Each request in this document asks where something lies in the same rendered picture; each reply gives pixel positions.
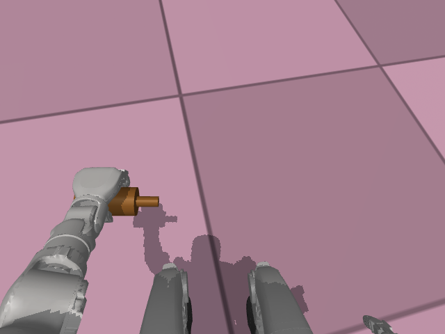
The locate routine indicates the right robot hand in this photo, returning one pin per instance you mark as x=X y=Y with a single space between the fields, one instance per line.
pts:
x=377 y=326

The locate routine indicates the left robot hand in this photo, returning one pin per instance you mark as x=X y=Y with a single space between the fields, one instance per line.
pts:
x=103 y=182

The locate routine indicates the bottle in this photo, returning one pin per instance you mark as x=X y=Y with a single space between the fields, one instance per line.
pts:
x=127 y=202

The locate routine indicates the left robot arm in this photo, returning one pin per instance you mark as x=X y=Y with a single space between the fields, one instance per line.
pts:
x=49 y=296

